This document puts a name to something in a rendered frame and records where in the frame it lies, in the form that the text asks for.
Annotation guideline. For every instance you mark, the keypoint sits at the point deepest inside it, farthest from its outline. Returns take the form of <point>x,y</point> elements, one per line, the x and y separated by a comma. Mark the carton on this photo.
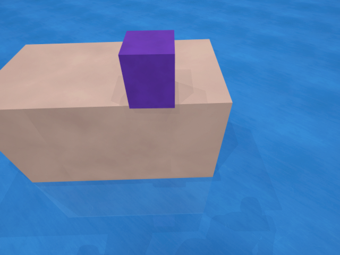
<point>147,60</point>

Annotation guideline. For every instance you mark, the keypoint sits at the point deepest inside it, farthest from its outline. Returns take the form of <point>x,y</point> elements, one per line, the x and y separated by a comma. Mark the pedestal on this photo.
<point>65,116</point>

